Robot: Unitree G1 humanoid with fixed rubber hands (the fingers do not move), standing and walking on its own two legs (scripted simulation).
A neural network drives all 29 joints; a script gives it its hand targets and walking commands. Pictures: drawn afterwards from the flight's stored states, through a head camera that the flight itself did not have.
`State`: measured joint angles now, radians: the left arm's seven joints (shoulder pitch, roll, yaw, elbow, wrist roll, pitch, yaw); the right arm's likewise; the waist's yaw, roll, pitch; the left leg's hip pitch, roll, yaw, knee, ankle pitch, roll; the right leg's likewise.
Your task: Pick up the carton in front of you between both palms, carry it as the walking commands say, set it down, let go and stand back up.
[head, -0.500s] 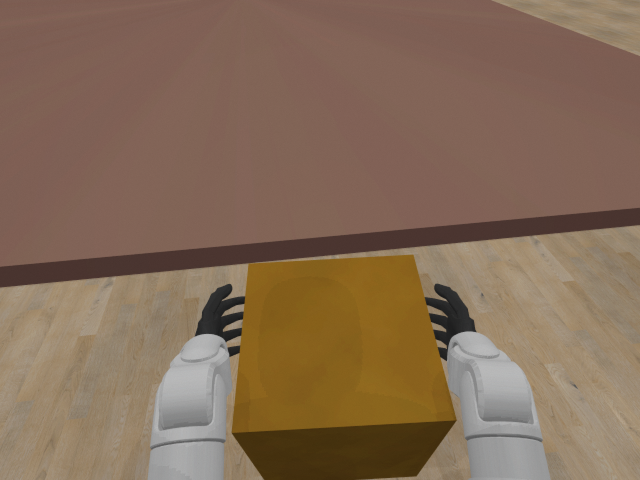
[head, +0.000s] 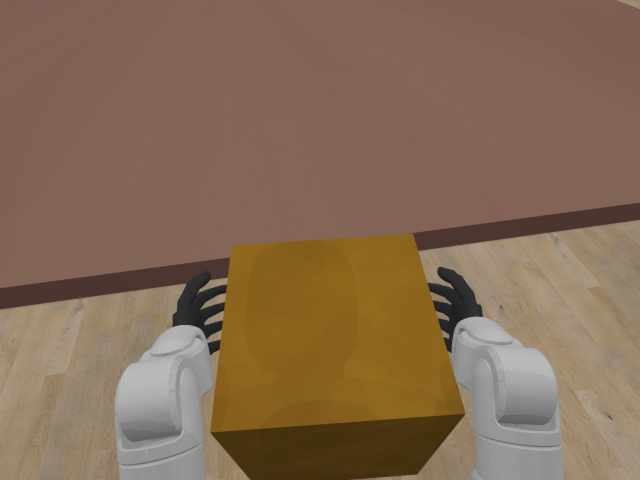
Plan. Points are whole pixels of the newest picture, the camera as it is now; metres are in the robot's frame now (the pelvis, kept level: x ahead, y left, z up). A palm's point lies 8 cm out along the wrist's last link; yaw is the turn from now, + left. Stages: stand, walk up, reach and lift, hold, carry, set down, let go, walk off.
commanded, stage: carry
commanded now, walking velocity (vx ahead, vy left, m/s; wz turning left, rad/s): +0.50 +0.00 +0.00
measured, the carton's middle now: (330, 367) +0.27 +0.01 +0.02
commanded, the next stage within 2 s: none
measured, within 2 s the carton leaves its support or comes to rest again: neither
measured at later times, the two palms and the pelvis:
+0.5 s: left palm (247, 185) +0.58 +0.14 +0.07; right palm (420, 176) +0.60 -0.16 +0.06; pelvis +0.33 -0.04 +0.01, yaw +5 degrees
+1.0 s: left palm (247, 50) +0.99 +0.18 +0.14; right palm (377, 50) +0.98 -0.12 +0.14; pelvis +0.65 +0.04 +0.00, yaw +1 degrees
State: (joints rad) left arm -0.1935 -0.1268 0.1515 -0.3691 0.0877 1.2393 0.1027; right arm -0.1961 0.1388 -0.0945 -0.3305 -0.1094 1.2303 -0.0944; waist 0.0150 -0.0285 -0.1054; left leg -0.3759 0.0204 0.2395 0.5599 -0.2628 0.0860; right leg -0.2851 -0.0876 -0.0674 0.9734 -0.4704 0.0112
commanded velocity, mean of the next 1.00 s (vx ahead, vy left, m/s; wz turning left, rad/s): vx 0.50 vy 0.00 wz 0.00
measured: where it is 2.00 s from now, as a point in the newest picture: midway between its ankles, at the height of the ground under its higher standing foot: (308, 210)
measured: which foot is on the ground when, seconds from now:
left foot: down 0.00-0.38, up 0.40-0.82, down 0.84-1.00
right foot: up 0.00-0.32, down 0.34-0.86, up 0.88-1.00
